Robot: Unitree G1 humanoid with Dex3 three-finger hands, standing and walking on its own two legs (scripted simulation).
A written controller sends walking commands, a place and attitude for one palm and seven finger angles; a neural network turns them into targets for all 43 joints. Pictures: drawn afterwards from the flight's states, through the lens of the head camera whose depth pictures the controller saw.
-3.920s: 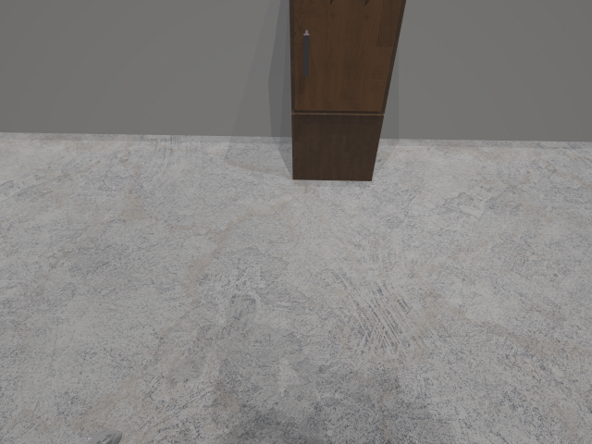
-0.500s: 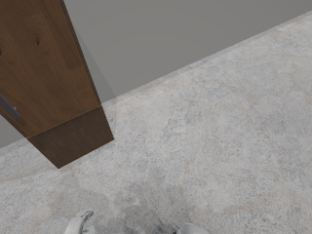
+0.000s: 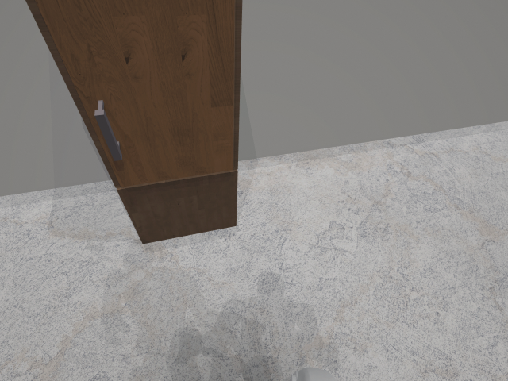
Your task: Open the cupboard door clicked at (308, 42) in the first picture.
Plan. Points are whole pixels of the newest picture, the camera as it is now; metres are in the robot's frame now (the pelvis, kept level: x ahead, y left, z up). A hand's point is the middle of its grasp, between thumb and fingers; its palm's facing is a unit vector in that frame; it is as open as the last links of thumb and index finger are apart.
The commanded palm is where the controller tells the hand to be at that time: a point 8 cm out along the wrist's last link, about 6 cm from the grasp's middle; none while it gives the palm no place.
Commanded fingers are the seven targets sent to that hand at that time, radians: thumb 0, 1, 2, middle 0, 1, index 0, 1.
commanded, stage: turn to face it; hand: left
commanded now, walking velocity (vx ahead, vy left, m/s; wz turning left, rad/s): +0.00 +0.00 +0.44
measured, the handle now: (109, 131) +0.67 +0.40 -0.08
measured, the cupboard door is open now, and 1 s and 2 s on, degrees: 0 0 0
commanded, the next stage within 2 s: take the last steps up to it in 0.34 s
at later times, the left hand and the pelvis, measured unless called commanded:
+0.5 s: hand out of the picture -0.01 +0.13 -0.15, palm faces +0.26 -0.93 -0.25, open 7.3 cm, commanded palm none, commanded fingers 0.00 0.90 0.90 -0.20 -0.30 -0.20 -0.30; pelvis +0.00 -0.06 +0.01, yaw +13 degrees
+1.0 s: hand out of the picture +0.03 +0.20 -0.17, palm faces +0.31 -0.93 -0.18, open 7.4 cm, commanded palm none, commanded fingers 0.00 0.90 0.90 -0.20 -0.30 -0.20 -0.30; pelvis +0.05 +0.01 +0.01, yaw +17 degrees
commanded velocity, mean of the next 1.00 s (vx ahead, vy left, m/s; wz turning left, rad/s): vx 0.17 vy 0.02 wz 0.16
